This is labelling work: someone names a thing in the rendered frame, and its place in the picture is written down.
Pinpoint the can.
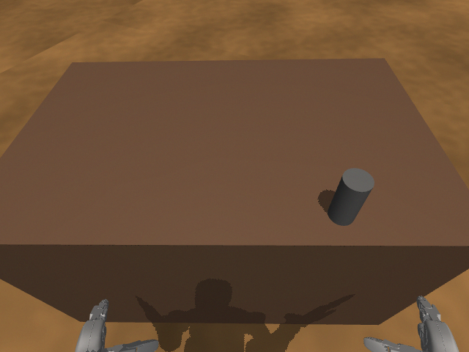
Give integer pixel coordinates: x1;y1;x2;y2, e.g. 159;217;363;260
328;168;374;226

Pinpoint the right robot hand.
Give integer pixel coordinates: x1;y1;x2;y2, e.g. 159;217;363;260
363;296;459;352

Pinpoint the left robot hand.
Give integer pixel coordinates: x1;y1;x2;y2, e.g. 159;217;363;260
75;299;159;352

